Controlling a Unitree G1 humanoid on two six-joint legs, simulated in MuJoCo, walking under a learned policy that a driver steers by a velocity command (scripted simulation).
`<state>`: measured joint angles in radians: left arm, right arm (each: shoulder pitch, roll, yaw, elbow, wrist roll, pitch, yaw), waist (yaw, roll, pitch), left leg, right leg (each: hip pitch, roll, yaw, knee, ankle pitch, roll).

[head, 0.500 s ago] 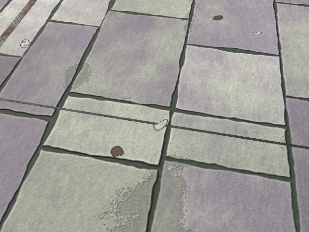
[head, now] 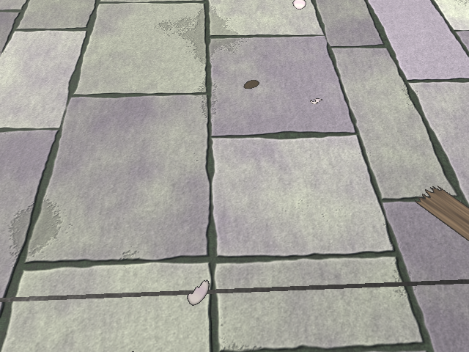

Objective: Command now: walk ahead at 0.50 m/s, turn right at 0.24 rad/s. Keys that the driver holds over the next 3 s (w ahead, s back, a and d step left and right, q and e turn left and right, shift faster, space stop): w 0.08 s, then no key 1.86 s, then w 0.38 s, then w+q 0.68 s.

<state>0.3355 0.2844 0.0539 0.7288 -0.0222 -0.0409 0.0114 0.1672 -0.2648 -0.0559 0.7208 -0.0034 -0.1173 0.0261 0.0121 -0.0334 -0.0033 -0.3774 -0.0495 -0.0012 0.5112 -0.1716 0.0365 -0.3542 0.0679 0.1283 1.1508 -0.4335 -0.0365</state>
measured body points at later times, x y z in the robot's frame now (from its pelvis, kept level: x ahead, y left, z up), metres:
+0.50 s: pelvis +0.19 -0.03 +0.00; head +0.22 -0.05 +0.45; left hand +0.38 +0.20 -0.09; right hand +0.26 -0.31 -0.14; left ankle +0.13 +0.11 -0.69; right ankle +0.28 -0.13 -0.73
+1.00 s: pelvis +0.24 -0.01 +0.00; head +0.25 -0.01 +0.45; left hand +0.35 +0.24 -0.13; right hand +0.30 -0.26 -0.14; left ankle +0.22 +0.12 -0.73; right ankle +0.28 -0.14 -0.73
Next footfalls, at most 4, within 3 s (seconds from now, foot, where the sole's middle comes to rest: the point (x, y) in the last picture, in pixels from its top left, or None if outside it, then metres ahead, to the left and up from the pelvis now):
0.34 right None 0.32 -0.14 -0.77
0.64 left None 0.26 0.12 -0.77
2.66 left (209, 284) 0.69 0.10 -0.77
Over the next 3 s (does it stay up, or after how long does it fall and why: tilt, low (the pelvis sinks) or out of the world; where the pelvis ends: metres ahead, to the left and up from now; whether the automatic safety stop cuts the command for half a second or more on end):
stays up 0.71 0.04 0.01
